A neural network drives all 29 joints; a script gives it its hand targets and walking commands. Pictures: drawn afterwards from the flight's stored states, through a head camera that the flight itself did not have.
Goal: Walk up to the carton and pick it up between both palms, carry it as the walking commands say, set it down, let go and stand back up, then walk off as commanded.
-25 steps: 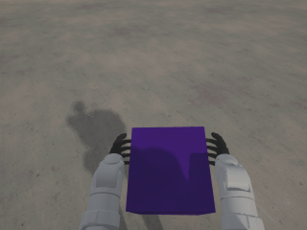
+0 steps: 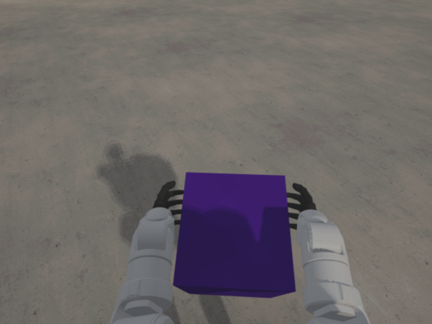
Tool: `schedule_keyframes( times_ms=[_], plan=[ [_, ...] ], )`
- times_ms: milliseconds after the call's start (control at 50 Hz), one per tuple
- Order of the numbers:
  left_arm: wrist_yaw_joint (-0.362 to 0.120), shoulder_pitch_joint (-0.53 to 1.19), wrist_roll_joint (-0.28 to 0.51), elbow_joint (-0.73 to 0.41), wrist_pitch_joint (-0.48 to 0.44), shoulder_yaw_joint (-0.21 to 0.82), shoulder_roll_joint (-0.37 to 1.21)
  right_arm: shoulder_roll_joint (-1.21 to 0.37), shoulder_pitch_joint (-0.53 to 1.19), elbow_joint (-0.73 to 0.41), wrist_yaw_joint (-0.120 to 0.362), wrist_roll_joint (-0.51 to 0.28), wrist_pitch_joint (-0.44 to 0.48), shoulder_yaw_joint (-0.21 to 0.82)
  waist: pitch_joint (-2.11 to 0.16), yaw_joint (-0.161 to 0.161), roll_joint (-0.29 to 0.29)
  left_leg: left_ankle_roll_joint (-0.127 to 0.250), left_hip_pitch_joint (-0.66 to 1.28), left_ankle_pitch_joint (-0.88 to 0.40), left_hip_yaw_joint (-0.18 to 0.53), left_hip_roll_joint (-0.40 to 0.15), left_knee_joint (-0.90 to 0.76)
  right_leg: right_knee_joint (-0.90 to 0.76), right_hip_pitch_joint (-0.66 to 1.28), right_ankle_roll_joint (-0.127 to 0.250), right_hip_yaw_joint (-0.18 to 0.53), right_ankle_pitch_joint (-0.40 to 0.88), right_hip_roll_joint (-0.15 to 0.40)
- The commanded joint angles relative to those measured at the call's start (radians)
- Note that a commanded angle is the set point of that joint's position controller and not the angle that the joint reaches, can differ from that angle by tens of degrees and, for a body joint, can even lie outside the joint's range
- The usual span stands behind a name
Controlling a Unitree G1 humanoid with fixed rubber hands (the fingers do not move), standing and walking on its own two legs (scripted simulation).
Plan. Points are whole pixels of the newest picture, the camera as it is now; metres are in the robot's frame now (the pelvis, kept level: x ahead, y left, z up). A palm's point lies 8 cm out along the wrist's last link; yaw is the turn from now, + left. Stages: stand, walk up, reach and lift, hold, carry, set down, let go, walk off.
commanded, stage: set down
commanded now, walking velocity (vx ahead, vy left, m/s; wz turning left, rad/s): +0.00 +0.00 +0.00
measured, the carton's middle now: (232, 240) +0.30 -0.02 -0.05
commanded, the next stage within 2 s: none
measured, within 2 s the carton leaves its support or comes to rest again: neither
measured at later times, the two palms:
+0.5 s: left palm (168, 229) +0.32 +0.12 -0.02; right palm (297, 229) +0.31 -0.17 -0.02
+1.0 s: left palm (175, 241) +0.35 +0.12 -0.11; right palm (286, 242) +0.33 -0.16 -0.11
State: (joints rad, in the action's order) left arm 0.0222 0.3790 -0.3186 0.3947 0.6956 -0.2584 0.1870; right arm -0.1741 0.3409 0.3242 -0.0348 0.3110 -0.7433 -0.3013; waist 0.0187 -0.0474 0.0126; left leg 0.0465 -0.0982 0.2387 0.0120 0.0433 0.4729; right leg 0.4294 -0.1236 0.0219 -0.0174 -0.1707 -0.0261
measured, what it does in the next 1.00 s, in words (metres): lowers itself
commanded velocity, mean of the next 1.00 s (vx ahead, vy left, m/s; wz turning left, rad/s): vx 0.00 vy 0.00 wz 0.00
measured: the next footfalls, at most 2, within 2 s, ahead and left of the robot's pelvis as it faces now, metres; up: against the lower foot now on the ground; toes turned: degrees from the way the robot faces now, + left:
none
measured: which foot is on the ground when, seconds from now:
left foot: down 0.00-1.00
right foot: down 0.00-1.00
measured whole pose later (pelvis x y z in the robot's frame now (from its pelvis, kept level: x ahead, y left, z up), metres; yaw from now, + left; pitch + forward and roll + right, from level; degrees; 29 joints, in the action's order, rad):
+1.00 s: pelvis -0.03 -0.01 -0.07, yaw +0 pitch +21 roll +0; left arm 0.06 0.61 -0.33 0.60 0.24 -0.44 0.19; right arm -0.22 0.56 0.50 -0.06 0.35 -0.26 -0.49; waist -0.02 -0.03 0.02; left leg 0.04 -0.97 0.34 -0.01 0.06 0.95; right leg 0.92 -1.01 0.03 -0.02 -0.28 -0.01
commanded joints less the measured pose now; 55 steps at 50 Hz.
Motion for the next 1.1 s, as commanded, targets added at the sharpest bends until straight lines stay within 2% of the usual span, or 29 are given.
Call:
schedule_keyframes(
  times_ms=[0, 100, 240, 460, 680, 860, 1080],
  plan=[
    [-0.25, 0.512, 0.245, 0.045, -0.054, 0.443, 0.962, -0.961, 0.556, 0.029, 0.268, -0.257, 0.055, 0.479, -0.21, 0.009, 0.009, 0.009, -0.126, 0.023, 0.143, -0.029, -0.127, -0.014, 0.145, 0.023, 0.124, 0.002, -0.017],
    [-0.245, 0.5, 0.215, 0.112, -0.097, 0.394, 0.963, -0.94, 0.552, 0.094, 0.264, -0.216, 0.103, 0.422, -0.226, 0.0, -0.005, 0.0, -0.113, -0.05, 0.138, -0.023, -0.099, 0.007, 0.114, 0.018, 0.124, 0.067, -0.018],
    [-0.232, 0.498, 0.169, 0.161, -0.179, 0.346, 0.938, -0.915, 0.549, 0.15, 0.256, -0.176, 0.186, 0.38, -0.259, 0.005, -0.009, -0.001, -0.145, -0.111, 0.137, -0.015, -0.049, 0.054, 0.067, 0.011, 0.125, 0.124, -0.023],
    [-0.228, 0.552, 0.102, 0.232, -0.323, 0.299, 0.885, -0.918, 0.579, 0.24, 0.233, -0.114, 0.336, 0.349, -0.356, 0.015, -0.014, 0.009, -0.278, -0.099, 0.128, 0.017, 0.067, 0.155, -0.063, 0.003, 0.135, 0.142, -0.027],
    [-0.228, 0.637, 0.076, 0.263, -0.441, 0.304, 0.85, -0.913, 0.63, 0.292, 0.215, -0.064, 0.457, 0.338, -0.498, 0.007, -0.011, 0.015, -0.476, -0.056, 0.119, 0.049, 0.199, 0.276, -0.221, 0.004, 0.133, 0.114, -0.04],
    [-0.228, 0.705, 0.089, 0.289, -0.487, 0.335, 0.873, -0.908, 0.703, 0.291, 0.23, -0.063, 0.504, 0.362, -0.657, 0.004, -0.001, -0.002, -0.614, -0.065, 0.112, 0.064, 0.31, 0.391, -0.38, 0.005, 0.111, 0.102, -0.055],
    [-0.235, 0.782, 0.117, 0.289, -0.471, 0.36, 0.901, -0.933, 0.771, 0.29, 0.25, -0.086, 0.483, 0.399, -0.803, 0.01, -0.001, -0.013, -0.788, -0.043, 0.087, 0.079, 0.461, 0.544, -0.549, 0.001, 0.1, 0.07, -0.076]
  ],
)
